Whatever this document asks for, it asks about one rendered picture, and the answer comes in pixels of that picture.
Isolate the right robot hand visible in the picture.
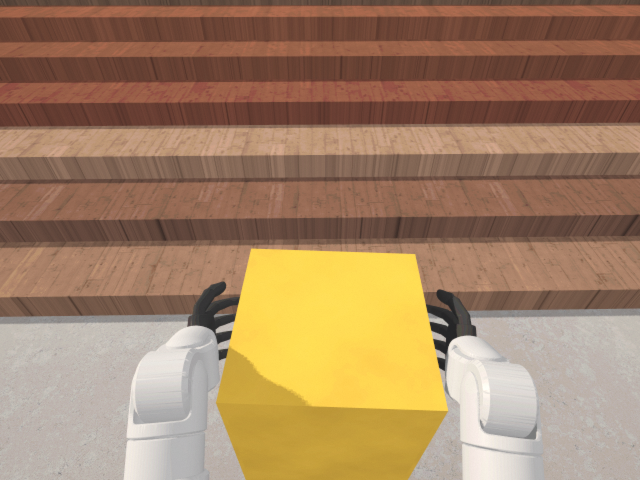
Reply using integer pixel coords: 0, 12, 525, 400
426, 289, 477, 371

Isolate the left robot forearm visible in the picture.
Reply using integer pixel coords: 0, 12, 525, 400
124, 326, 220, 480

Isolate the carton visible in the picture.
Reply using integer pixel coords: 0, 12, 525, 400
216, 249, 448, 480

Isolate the right robot forearm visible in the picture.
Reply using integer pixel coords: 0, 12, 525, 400
445, 336, 545, 480

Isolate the left robot hand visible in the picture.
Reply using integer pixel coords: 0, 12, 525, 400
187, 282, 240, 360

